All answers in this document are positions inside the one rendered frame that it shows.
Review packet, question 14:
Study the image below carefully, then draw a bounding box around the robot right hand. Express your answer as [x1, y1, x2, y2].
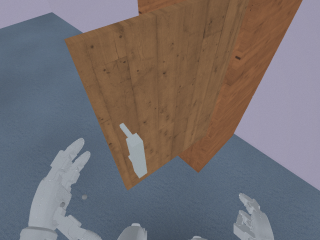
[233, 193, 274, 240]

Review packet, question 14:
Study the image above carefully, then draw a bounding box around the robot left shin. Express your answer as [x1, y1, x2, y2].
[131, 223, 141, 227]

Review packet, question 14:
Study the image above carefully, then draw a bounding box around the left robot thigh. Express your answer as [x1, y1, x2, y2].
[117, 226, 147, 240]

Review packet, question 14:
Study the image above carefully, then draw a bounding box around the cupboard door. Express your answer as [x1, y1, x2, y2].
[64, 0, 249, 190]

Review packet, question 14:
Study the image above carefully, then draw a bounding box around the handle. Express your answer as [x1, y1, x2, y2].
[119, 123, 147, 178]

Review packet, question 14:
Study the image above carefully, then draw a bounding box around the left robot forearm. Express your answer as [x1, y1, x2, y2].
[19, 226, 58, 240]

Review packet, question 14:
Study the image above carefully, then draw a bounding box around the robot left hand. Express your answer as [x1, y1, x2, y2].
[28, 138, 102, 240]

